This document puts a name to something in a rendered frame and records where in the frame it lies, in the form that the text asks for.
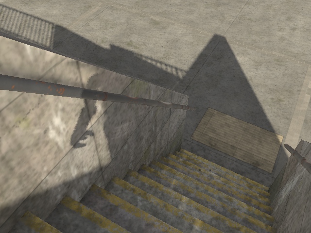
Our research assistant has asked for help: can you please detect stairs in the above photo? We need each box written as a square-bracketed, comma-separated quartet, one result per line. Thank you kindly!
[8, 149, 277, 233]

